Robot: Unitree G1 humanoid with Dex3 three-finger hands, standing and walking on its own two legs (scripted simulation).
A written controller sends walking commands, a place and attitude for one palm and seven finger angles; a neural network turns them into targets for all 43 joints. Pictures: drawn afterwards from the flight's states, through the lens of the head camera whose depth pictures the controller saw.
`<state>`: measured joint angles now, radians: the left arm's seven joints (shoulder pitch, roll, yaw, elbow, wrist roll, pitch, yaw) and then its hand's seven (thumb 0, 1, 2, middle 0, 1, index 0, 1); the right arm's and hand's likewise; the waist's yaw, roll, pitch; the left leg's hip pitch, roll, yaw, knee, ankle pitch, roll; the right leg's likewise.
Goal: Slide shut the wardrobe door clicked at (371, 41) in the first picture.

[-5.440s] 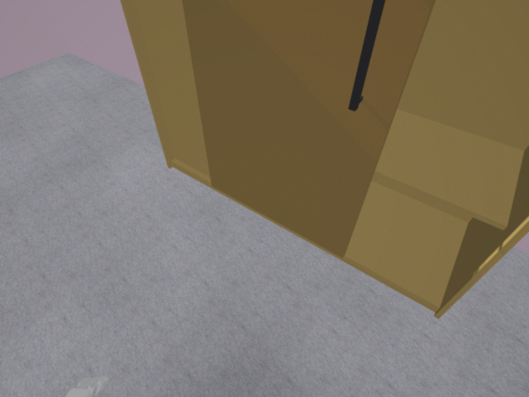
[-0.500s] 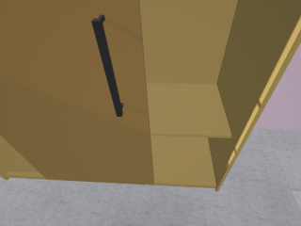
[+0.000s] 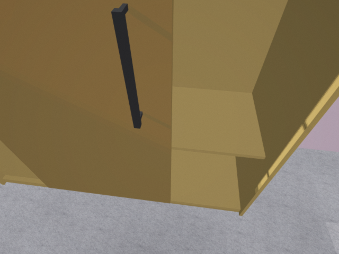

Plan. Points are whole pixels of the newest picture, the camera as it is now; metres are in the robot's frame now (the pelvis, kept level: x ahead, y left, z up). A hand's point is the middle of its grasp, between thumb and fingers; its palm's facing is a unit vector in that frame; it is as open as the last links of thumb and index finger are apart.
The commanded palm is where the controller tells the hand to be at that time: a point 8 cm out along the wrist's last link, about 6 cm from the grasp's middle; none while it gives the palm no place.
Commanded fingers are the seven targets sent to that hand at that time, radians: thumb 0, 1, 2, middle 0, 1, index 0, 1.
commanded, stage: come to a stop and stand still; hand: left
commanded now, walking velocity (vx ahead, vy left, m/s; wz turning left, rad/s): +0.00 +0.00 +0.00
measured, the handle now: (132, 77) +0.49 +0.14 +0.17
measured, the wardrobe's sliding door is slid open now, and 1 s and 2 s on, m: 0.41 0.41 0.41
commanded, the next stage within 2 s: look again from close up in 0.54 s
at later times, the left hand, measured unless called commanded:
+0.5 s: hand out of the picture +0.01 +0.20 -0.17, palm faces +0.03 -0.98 -0.20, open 7.3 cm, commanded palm none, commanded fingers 0.00 0.90 0.90 -0.20 -0.30 -0.20 -0.30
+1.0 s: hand out of the picture -0.02 +0.24 -0.18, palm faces +0.01 -0.99 -0.17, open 7.4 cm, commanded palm none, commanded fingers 0.00 0.90 0.90 -0.20 -0.30 -0.20 -0.30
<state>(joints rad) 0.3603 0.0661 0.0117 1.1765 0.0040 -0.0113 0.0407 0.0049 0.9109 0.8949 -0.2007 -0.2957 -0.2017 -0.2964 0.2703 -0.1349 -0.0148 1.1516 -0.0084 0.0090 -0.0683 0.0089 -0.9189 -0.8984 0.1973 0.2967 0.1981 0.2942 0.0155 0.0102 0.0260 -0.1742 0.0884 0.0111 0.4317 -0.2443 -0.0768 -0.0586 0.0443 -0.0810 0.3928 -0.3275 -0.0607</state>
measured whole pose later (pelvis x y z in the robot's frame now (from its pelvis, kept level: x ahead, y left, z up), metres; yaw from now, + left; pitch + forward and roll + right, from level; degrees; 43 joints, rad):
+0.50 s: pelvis +0.00 +0.03 +0.00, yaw -1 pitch -1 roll +1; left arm 0.28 0.14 0.01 1.14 0.00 -0.01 0.04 0.01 0.92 0.90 -0.20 -0.30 -0.20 -0.30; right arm 0.29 -0.13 0.00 1.16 -0.01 -0.01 -0.05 0.01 -0.91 -0.90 0.20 0.30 0.20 0.29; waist 0.00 0.00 0.03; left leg -0.14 0.03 0.05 0.40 -0.24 -0.03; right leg -0.04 -0.02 -0.05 0.39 -0.33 -0.01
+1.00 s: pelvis -0.03 +0.07 -0.01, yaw -1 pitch -2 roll +0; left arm 0.32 0.16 -0.01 1.06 0.01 -0.01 0.04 0.01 0.91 0.90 -0.20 -0.30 -0.20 -0.30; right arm 0.27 -0.17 0.00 1.05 -0.01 -0.01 -0.02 0.01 -0.92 -0.90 0.20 0.30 0.20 0.29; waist 0.00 -0.01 0.00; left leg -0.26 0.01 0.05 0.56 -0.27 0.03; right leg -0.15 -0.05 -0.04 0.52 -0.34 0.03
